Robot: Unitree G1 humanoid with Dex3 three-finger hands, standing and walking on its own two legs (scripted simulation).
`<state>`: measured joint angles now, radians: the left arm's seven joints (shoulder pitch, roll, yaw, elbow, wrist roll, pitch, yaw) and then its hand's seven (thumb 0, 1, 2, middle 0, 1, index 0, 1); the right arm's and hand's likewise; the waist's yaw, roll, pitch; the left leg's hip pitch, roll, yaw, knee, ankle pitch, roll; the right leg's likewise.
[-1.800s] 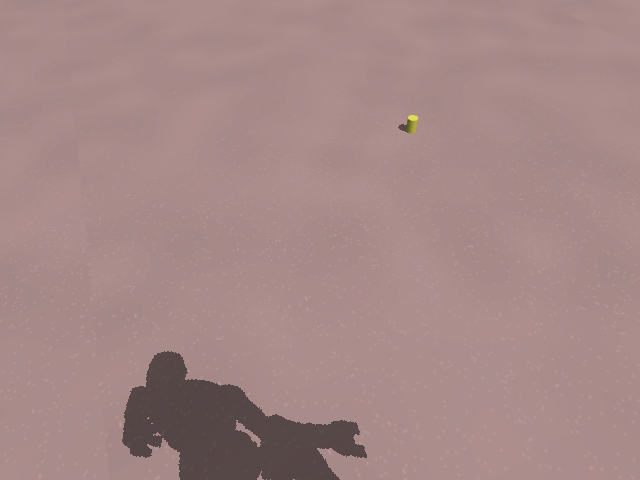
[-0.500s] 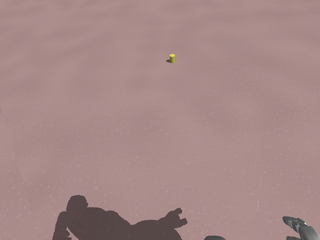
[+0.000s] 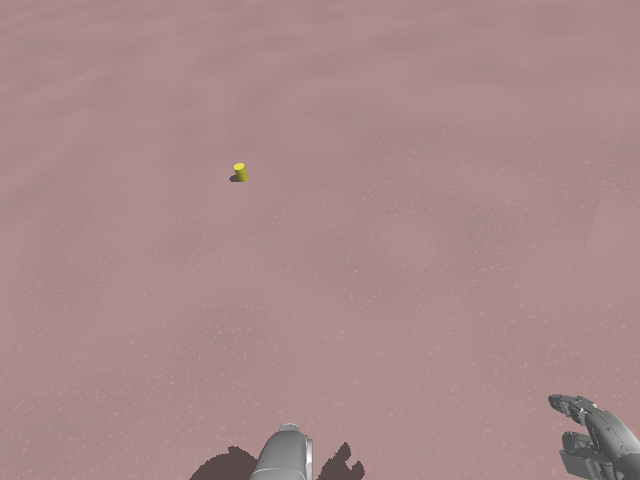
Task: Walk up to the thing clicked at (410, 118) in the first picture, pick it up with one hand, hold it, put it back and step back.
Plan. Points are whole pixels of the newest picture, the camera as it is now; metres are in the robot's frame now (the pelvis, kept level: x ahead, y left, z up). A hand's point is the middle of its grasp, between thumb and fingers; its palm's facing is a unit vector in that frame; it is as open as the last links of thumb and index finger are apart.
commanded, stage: walk up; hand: left
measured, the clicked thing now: (241, 172) +1.54 +0.58 -0.73
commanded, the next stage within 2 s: none
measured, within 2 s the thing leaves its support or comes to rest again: neither
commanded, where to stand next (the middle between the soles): +1.16 +0.83 m, yaw -65 degrees
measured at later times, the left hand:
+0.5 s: hand (168, 269) +0.51 +0.38 -0.12, palm faces -0.36 -0.79 -0.49, open 7.4 cm
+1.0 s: hand (120, 212) +0.73 +0.59 -0.16, palm faces -0.44 -0.65 -0.63, open 7.4 cm
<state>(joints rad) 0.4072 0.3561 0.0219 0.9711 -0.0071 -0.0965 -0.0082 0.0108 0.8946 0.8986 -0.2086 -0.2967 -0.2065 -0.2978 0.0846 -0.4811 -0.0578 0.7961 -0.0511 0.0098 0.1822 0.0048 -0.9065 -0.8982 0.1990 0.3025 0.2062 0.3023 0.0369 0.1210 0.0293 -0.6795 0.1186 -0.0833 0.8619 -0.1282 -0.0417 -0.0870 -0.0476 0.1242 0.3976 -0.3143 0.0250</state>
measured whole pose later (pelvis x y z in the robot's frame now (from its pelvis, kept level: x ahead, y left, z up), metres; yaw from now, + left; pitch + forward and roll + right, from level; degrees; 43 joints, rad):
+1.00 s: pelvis +0.55 +0.29 -0.05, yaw -30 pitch +0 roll +0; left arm 0.38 0.53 0.09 0.91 0.04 -0.05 0.10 0.01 0.89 0.90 -0.21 -0.30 -0.21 -0.30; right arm 0.18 -0.47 -0.13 0.68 -0.07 0.05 0.12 0.00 -0.91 -0.90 0.20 0.30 0.20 0.30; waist 0.00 0.04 0.06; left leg -0.52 0.09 0.01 0.93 -0.42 -0.05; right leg -0.46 -0.15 0.19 0.98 -0.52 -0.03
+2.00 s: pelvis +0.88 +0.59 -0.03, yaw -51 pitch +0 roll +0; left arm 0.29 0.40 0.03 0.84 -0.02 -0.04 0.11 0.01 0.90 0.90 -0.20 -0.30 -0.20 -0.30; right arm 0.33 -0.41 -0.10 0.66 -0.08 0.09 0.06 0.00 -0.90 -0.90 0.20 0.30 0.21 0.30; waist -0.09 0.06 0.15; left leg -0.37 -0.02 0.14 0.76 -0.40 0.09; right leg -0.56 0.04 -0.08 0.98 -0.42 -0.04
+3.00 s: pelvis +1.12 +0.94 -0.03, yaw -64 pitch -3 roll +0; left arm 0.26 0.37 0.03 0.87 0.05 -0.05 0.05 0.01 0.90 0.90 -0.21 -0.30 -0.21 -0.30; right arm 0.27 -0.42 -0.08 0.81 -0.01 0.06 0.04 0.00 -0.91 -0.90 0.20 0.30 0.21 0.30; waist 0.02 0.07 0.10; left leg -0.38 0.05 -0.05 0.91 -0.47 0.01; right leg -0.42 -0.04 0.02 0.80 -0.34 -0.04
